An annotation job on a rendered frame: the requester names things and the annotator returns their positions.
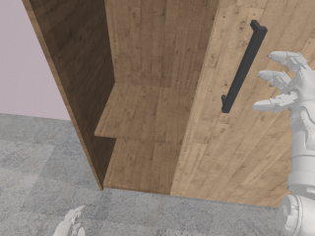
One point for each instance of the right robot hand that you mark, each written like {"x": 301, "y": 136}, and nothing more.
{"x": 302, "y": 84}

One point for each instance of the robot right upper arm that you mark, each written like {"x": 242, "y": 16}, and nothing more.
{"x": 296, "y": 216}

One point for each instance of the handle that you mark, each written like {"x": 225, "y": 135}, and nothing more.
{"x": 259, "y": 33}

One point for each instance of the left robot hand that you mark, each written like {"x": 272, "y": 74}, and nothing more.
{"x": 66, "y": 228}

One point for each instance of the wardrobe door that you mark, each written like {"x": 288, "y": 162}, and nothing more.
{"x": 243, "y": 156}

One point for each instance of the right robot forearm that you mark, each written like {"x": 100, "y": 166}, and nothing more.
{"x": 301, "y": 179}

